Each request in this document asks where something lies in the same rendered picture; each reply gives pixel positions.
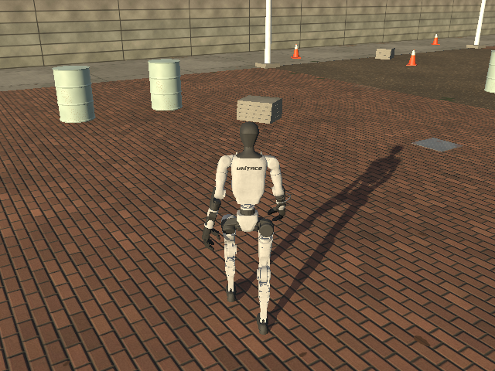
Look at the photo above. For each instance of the left robot hand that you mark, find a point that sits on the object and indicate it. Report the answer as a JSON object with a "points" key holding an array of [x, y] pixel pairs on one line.
{"points": [[206, 237]]}

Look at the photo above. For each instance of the right robot hand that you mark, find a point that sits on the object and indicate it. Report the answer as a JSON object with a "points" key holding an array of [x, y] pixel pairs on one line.
{"points": [[274, 210]]}

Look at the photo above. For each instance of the left robot upper arm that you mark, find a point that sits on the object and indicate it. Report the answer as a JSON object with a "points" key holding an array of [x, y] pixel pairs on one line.
{"points": [[221, 175]]}

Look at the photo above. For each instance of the robot left foot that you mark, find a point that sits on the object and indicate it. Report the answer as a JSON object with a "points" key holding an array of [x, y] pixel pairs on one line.
{"points": [[231, 295]]}

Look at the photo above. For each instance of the robot right forearm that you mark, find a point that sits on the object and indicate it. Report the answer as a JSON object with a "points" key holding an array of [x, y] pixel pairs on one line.
{"points": [[280, 200]]}

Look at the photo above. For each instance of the right robot upper arm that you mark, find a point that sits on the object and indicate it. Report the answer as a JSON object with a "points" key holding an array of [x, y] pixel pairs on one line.
{"points": [[276, 176]]}

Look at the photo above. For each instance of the robot left forearm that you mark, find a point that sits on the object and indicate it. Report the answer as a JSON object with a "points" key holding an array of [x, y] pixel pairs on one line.
{"points": [[212, 211]]}

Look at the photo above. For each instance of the robot right thigh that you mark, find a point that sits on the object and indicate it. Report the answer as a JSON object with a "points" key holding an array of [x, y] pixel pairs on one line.
{"points": [[265, 238]]}

